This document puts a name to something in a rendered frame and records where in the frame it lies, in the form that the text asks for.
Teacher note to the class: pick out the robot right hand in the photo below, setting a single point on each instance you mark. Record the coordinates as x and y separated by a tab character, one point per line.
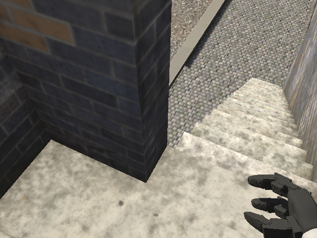
298	214

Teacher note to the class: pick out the robot right forearm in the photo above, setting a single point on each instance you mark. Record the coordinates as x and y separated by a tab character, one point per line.
310	234

